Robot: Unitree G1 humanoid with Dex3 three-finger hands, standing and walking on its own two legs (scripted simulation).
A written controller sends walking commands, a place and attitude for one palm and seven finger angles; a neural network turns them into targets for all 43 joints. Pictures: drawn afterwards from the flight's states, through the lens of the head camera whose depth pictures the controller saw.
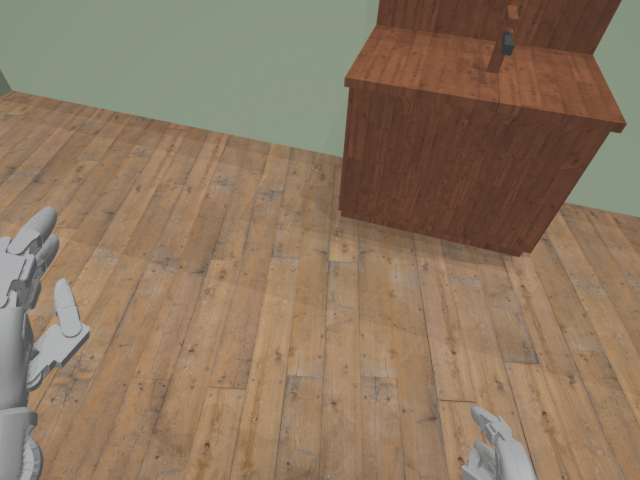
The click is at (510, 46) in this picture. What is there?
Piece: tap's lever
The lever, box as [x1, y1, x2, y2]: [501, 42, 514, 55]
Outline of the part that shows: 504,42 501,53 510,55 514,45 510,42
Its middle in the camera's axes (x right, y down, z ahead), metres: +0.55 -0.56 +1.14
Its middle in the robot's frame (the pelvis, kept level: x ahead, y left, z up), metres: +1.27 -0.48 +0.05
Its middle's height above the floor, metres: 0.82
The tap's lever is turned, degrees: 0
